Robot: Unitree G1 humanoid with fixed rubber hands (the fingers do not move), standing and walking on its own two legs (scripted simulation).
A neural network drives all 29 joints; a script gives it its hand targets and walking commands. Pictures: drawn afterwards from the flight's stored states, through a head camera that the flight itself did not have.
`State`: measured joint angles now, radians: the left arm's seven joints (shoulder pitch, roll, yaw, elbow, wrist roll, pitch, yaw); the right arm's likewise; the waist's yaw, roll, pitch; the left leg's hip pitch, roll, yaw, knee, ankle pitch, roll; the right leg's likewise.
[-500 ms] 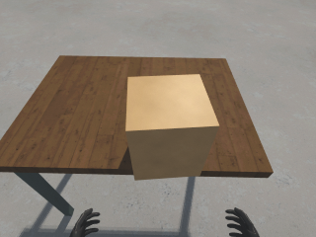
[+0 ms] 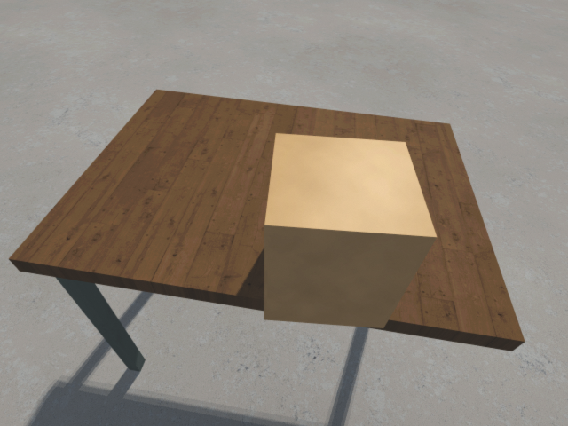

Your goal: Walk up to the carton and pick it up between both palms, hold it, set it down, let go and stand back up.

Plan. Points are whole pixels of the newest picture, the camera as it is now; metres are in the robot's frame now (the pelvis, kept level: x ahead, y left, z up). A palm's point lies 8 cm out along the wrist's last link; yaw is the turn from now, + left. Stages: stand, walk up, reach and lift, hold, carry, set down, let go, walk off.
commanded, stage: stand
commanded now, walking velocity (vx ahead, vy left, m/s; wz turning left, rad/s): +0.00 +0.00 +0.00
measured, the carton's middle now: (331, 234) +0.42 -0.06 +0.04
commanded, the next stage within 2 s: none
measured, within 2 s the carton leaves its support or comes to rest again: neither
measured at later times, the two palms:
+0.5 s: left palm out of the picture -0.06 +0.19 -0.15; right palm out of the picture -0.03 -0.23 -0.13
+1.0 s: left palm out of the picture -0.09 +0.18 -0.15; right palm out of the picture -0.04 -0.23 -0.14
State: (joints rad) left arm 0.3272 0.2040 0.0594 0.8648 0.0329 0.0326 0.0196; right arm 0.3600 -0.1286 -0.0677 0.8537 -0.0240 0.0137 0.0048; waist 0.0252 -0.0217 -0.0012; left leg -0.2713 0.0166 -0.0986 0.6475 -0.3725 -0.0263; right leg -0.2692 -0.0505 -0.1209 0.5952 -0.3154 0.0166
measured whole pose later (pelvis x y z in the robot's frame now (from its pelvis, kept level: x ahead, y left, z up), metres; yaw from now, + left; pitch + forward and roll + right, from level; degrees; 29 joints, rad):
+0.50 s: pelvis -0.03 -0.02 +0.00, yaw +3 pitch -1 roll -1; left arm 0.35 0.13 0.06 1.08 0.03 0.02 0.03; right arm 0.39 -0.08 -0.06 0.98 -0.03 0.02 -0.03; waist 0.02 -0.03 -0.03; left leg -0.28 0.02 -0.16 0.58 -0.29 -0.06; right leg -0.26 -0.05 -0.18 0.54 -0.25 -0.01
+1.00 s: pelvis -0.05 -0.03 +0.00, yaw +3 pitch -1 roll -2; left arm 0.32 0.13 0.06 1.11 0.03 0.02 0.04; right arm 0.36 -0.09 -0.05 1.02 -0.03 0.03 -0.03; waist 0.03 0.00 0.01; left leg -0.33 0.02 -0.17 0.62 -0.28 -0.03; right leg -0.29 -0.04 -0.19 0.55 -0.24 -0.03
